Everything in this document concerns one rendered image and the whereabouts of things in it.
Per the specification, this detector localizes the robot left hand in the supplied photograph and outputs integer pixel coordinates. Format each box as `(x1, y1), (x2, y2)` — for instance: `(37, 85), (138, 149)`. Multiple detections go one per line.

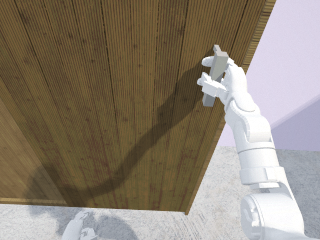
(61, 209), (98, 240)

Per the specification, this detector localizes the right robot forearm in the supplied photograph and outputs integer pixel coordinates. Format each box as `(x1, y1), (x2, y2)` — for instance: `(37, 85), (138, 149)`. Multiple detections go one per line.
(224, 91), (304, 232)

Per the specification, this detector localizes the robot right hand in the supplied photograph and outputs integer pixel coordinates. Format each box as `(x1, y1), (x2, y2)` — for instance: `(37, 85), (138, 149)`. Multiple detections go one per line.
(197, 56), (248, 105)

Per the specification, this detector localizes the handle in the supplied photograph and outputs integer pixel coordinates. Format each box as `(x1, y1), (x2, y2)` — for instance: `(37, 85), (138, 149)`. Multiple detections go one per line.
(202, 44), (229, 107)

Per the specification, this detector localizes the wardrobe door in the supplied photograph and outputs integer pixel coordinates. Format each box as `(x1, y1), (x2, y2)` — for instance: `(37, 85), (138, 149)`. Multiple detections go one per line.
(0, 0), (266, 212)
(0, 97), (64, 201)

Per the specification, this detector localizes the robot right upper arm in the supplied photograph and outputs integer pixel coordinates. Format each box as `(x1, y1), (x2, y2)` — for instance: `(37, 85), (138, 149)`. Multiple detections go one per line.
(240, 192), (320, 240)

